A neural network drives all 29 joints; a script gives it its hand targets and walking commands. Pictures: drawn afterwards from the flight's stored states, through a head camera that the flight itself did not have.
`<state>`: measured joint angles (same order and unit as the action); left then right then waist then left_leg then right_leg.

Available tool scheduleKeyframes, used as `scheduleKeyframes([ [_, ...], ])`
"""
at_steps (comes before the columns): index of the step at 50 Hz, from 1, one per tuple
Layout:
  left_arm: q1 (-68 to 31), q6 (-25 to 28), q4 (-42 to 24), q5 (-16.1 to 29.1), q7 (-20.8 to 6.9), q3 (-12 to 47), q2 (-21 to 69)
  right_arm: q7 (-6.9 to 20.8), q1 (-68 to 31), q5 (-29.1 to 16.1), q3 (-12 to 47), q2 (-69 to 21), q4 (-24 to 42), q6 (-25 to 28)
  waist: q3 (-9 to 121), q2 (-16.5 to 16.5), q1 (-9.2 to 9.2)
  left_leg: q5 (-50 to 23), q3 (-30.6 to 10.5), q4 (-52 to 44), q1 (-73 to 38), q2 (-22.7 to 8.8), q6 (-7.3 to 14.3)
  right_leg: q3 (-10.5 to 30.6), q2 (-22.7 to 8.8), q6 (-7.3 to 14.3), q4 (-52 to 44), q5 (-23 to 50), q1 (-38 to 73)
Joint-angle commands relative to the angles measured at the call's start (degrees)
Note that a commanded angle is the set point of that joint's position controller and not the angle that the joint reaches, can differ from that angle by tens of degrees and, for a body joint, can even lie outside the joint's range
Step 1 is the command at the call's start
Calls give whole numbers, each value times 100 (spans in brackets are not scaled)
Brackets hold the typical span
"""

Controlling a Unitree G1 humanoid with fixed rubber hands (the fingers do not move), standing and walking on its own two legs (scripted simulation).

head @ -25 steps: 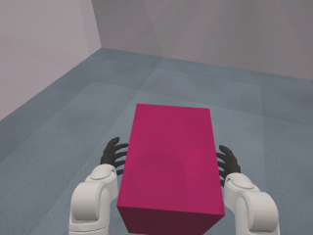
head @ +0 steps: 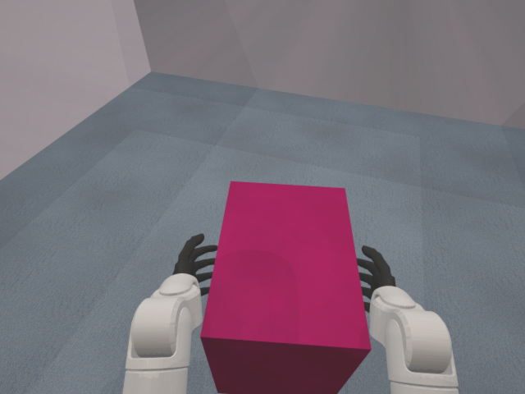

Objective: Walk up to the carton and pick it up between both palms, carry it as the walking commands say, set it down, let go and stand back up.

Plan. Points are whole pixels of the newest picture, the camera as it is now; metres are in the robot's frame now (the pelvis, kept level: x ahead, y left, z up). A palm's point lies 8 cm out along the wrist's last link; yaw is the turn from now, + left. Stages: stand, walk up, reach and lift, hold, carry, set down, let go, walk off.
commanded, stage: carry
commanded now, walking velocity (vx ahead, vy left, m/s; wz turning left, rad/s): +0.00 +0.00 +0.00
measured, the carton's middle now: (280, 291) +0.29 +0.00 +0.00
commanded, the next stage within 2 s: none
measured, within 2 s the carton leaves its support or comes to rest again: neither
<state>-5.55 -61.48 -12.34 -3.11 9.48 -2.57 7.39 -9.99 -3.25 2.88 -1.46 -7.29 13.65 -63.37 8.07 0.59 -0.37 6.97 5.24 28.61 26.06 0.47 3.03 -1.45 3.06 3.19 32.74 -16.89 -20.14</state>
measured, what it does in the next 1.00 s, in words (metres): shifts its weight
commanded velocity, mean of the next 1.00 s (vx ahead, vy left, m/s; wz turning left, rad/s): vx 0.00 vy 0.00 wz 0.00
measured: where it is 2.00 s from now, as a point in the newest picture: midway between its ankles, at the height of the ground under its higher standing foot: outside the picture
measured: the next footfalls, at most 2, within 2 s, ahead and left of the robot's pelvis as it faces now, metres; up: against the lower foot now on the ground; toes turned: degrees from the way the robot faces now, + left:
none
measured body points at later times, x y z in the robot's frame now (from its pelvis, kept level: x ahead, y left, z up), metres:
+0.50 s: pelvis +0.03 -0.04 +0.00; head +0.06 -0.03 +0.45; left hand +0.31 +0.11 +0.05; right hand +0.31 -0.17 +0.04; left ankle +0.08 +0.09 -0.73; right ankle +0.00 -0.08 -0.73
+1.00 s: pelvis +0.05 -0.03 +0.00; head +0.04 -0.02 +0.45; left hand +0.32 +0.12 +0.05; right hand +0.31 -0.16 +0.05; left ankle +0.08 +0.09 -0.73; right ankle +0.00 -0.08 -0.73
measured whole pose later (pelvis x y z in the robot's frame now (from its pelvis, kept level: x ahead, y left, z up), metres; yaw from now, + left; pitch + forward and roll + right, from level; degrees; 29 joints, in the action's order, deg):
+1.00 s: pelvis +0.05 -0.03 +0.00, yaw +1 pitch +5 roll +0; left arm -2.1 -54.1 -12.8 -2.8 8.9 -1.8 7.3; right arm -10.0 -0.4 2.7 -0.2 -7.3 13.7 -56.0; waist 7.2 0.6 -0.5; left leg 13.3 3.4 33.2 24.7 -1.1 0.7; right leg -2.8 4.8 5.4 32.1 -21.0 -16.0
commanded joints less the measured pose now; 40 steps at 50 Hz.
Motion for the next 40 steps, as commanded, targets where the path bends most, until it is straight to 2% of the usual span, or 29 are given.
scheduleKeyframes([
  [1,-2564,528,-739,1368,-1018,3072,5298,966,-3112,-1278,2862,-5060,968,723,1402,3,10,304,-797,-291,-1042,-799,-69,762,-894,71,-746,295,115],
  [2,-2607,534,-1074,1500,-1024,3288,5491,984,-3154,-1410,3073,-5254,1291,729,1436,-58,12,248,-770,-214,-1051,-781,-43,779,-909,74,-740,428,129],
  [5,-2438,636,-551,1281,-1054,3044,5207,1018,-3038,-1233,2883,-5016,835,840,1566,-2,13,12,-721,-53,-1016,-734,-9,774,-967,73,-649,1064,370],
  [7,-2345,688,-668,1321,-1080,3145,5242,1039,-2985,-1295,3033,-5059,999,890,1604,87,12,-64,-676,22,-965,-712,-15,783,-1013,74,-610,1475,490],
  [8,-2299,739,-537,1274,-1101,3072,5188,1059,-2957,-1265,3000,-5026,882,936,1624,114,13,-125,-664,59,-938,-701,-21,775,-1027,79,-581,1679,577],
  [9,-2353,741,-886,1416,-1114,3280,5376,1067,-2996,-1401,3204,-5218,1215,936,1634,106,14,-126,-661,93,-920,-686,-15,801,-1048,74,-576,1809,601],
  [13,-2266,871,-533,1238,-1145,3045,5099,1100,-2900,-1267,3000,-4998,829,1062,1690,151,21,-267,-603,225,-845,-660,-18,802,-1092,65,-489,2407,823],
  [14,-2230,877,-769,1331,-1143,3176,5216,1095,-2952,-1386,3158,-5088,1150,1080,1716,173,26,-270,-597,247,-830,-646,-28,790,-1098,64,-480,2517,875],
  [17,-2284,911,-986,1437,-1105,3168,5191,1049,-2961,-1479,3124,-5053,1330,1117,1700,38,23,-503,-617,292,-885,-666,-40,796,-1097,49,-431,2767,857],
  [19,-2128,969,-664,1274,-1080,2955,4903,1028,-2725,-1299,2875,-4790,953,1170,1803,32,25,-632,-582,349,-888,-652,-44,754,-1103,49,-370,3025,995],
  [20,-2118,982,-946,1378,-1064,3077,4981,1006,-2682,-1384,2992,-4877,1192,1175,1842,87,25,-657,-572,374,-900,-658,-47,750,-1120,34,-368,3263,1043],
  [21,-2147,927,-1535,1604,-1034,3373,5211,976,-2723,-1599,3278,-5069,1810,1121,1872,43,27,-626,-571,398,-926,-642,-41,774,-1131,29,-350,3357,1068],
  [23,-2047,847,-1474,1581,-999,3320,5164,931,-2636,-1584,3233,-5018,1761,1049,1889,82,19,-626,-590,405,-930,-651,-49,779,-1150,28,-342,3492,1089],
  [25,-1812,842,-854,1299,-978,2977,4746,901,-2393,-1276,2868,-4601,1137,1041,1940,70,22,-691,-563,431,-951,-640,-40,734,-1143,21,-311,3582,1142],
  [26,-1761,868,-843,1266,-969,2945,4645,892,-2314,-1230,2822,-4523,1078,1059,1939,95,21,-713,-541,450,-950,-647,-45,704,-1144,12,-325,3719,1171],
  [29,-1904,857,-1447,1490,-964,3255,4913,876,-2453,-1437,3117,-4763,1692,1044,1882,110,18,-715,-563,419,-984,-663,-57,683,-1123,2,-324,3635,1130],
  [32,-1792,865,-1022,1288,-972,3017,4698,874,-2417,-1261,2912,-4560,1314,1061,1852,114,20,-613,-544,424,-964,-664,-52,659,-1115,-18,-339,3561,1120],
  [37,-1898,881,-1386,1409,-940,3164,4795,849,-2509,-1378,3057,-4675,1623,1071,1759,69,18,-623,-590,396,-1001,-690,-57,645,-1092,-49,-395,3274,1028],
  [40,-1882,898,-1052,1244,-922,2949,4556,838,-2431,-1204,2816,-4471,1206,1082,1743,50,15,-637,-576,398,-1013,-696,-47,639,-1078,-48,-385,3242,1011],
])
